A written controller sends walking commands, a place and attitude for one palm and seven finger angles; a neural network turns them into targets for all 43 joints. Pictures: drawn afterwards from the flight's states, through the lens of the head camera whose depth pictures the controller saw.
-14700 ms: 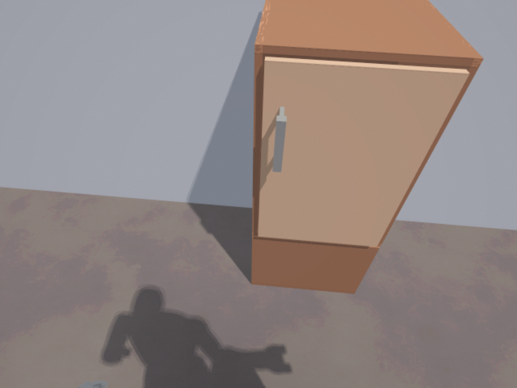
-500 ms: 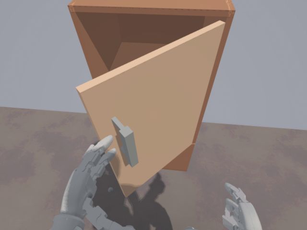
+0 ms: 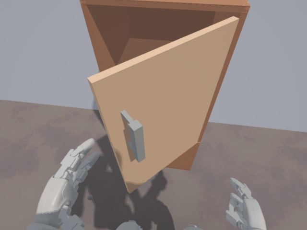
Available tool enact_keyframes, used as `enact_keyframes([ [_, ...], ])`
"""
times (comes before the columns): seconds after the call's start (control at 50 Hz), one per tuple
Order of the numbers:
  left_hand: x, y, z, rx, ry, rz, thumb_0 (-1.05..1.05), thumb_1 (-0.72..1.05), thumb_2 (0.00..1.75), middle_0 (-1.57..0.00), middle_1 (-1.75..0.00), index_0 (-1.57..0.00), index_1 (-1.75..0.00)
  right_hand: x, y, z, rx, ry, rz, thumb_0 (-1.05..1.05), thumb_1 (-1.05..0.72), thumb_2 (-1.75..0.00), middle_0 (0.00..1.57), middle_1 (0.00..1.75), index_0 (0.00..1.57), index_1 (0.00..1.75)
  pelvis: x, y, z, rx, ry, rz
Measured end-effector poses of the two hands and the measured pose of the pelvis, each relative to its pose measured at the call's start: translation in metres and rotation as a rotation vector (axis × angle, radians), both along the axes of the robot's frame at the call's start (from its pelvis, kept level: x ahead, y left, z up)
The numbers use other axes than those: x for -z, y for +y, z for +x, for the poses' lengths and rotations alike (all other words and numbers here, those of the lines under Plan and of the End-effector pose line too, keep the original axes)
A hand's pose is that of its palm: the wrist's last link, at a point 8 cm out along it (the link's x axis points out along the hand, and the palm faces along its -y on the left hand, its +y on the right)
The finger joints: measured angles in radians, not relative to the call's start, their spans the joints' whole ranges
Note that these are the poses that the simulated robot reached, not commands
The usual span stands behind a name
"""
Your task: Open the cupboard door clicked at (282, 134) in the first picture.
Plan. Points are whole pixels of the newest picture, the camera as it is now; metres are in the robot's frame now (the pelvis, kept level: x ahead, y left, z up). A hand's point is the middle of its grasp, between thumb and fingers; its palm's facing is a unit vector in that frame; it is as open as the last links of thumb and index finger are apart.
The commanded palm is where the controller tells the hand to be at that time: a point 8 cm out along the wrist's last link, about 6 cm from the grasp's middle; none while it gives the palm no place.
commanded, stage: draw the hand back to the body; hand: left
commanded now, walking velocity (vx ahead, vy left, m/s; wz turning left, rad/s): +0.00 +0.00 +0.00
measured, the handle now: (132, 137) +0.31 +0.08 +0.10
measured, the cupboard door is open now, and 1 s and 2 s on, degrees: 46 46 46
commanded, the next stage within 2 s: step back with the hand held close in 1.56 s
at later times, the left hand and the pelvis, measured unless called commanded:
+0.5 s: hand (55, 185) +0.18 +0.19 +0.14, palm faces -0.03 -0.99 -0.10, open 16.2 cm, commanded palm +0.15 +0.25 +0.16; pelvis +0.00 +0.02 +0.02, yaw +0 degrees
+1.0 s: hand (17, 144) +0.22 +0.25 +0.20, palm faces +0.38 -0.83 -0.41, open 11.3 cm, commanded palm +0.17 +0.30 +0.22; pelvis +0.03 +0.01 +0.06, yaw -1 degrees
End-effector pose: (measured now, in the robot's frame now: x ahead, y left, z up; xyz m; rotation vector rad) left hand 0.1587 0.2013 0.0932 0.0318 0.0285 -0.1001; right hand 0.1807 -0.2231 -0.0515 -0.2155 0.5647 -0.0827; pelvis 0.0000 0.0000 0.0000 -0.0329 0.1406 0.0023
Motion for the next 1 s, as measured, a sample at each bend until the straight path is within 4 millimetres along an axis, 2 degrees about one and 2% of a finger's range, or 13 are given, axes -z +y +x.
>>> enact_keyframes([
  [0.08, -0.004, 0.004, 0.004, -0.004, -0.011, 0.007, -0.01, -0.5, 0.3, -0.16, -0.3, -0.15, -0.3, -0.003, 0.009, -0.002, 0.004, -0.008, 0.007, 0.01, -0.9, -0.9, 0.21, 0.3, 0.2, 0.3, 0.0, 0.005, -0.001, 0.004, -0.007, -0.002],
  [0.2, -0.026, 0.021, 0.003, -0.04, -0.048, 0.042, -0.01, -0.5, 0.3, -0.16, -0.3, -0.15, -0.3, -0.01, 0.021, -0.005, 0.008, -0.021, 0.029, 0.01, -0.9, -0.9, 0.21, 0.3, 0.2, 0.3, -0.006, 0.012, 0.001, 0.004, -0.032, -0.008],
  [0.28, -0.034, 0.025, 0.002, -0.035, -0.045, 0.039, -0.01, -0.5, 0.3, -0.15, -0.3, -0.15, -0.3, -0.015, 0.028, -0.006, -0.004, -0.035, 0.033, 0.01, -0.9, -0.9, 0.21, 0.3, 0.2, 0.3, -0.011, 0.017, 0.001, 0.004, -0.049, -0.011],
  [0.4, -0.041, 0.034, 0.0, -0.037, -0.022, 0.051, -0.01, -0.5, 0.3, -0.15, -0.3, -0.15, -0.3, -0.024, 0.031, -0.004, -0.014, -0.054, 0.026, 0.01, -0.9, -0.9, 0.21, 0.3, 0.2, 0.3, -0.017, 0.019, 0.003, 0.004, -0.069, -0.011],
  [0.52, -0.057, 0.049, -0.001, -0.092, -0.053, 0.111, -0.01, -0.46, 0.32, -0.16, -0.3, -0.15, -0.3, -0.033, 0.031, 0.0, -0.024, -0.069, 0.009, 0.01, -0.9, -0.9, 0.21, 0.3, 0.2, 0.3, -0.023, 0.019, 0.005, 0.002, -0.094, -0.013],
  [0.58, -0.07, 0.057, -0.001, -0.21, -0.056, 0.222, -0.01, -0.4, 0.34, -0.16, -0.3, -0.16, -0.3, -0.038, 0.031, 0.001, -0.018, -0.061, -0.008, 0.01, -0.9, -0.9, 0.21, 0.3, 0.2, 0.3, -0.029, 0.018, 0.007, 0.006, -0.111, -0.01],
  [0.7, -0.084, 0.069, 0.0, -0.363, -0.042, 0.32, -0.01, -0.22, 0.41, -0.17, -0.3, -0.16, -0.3, -0.039, 0.031, 0.001, -0.012, -0.013, -0.012, 0.01, -0.9, -0.9, 0.21, 0.3, 0.2, 0.3, -0.043, 0.018, 0.012, 0.009, -0.14, -0.001],
  [0.84, -0.1, 0.081, 0.008, -0.432, -0.055, 0.38, 0.0, 0.01, 0.51, -0.18, -0.3, -0.18, -0.3, -0.038, 0.029, 0.005, -0.017, 0.044, -0.021, 0.01, -0.9, -0.9, 0.21, 0.3, 0.2, 0.3, -0.055, 0.017, 0.021, 0.012, -0.175, 0.009],
  [1.0, -0.125, 0.091, 0.022, -0.476, -0.121, 0.418, 0.0, 0.28, 0.63, -0.19, -0.3, -0.19, -0.3, -0.044, 0.023, 0.02, -0.014, 0.052, -0.021, 0.01, -0.9, -0.9, 0.21, 0.3, 0.2, 0.3, -0.063, 0.015, 0.032, 0.022, -0.199, 0.016],
])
